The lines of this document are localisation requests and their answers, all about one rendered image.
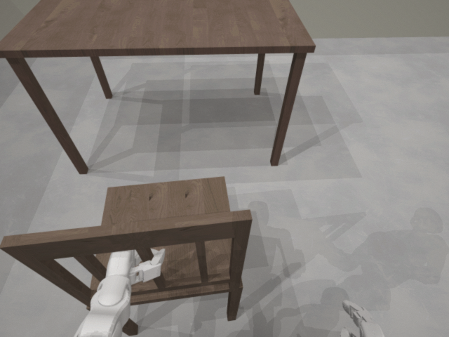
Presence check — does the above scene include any robot left forearm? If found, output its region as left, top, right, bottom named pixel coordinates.
left=74, top=275, right=131, bottom=337

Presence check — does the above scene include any robot right hand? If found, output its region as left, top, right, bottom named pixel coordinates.
left=340, top=300, right=385, bottom=337

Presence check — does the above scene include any table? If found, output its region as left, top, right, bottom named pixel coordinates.
left=0, top=0, right=316, bottom=174

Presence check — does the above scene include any robot left hand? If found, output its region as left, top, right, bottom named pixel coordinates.
left=106, top=249, right=165, bottom=285

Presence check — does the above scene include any chair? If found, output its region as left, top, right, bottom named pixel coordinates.
left=0, top=176, right=253, bottom=336

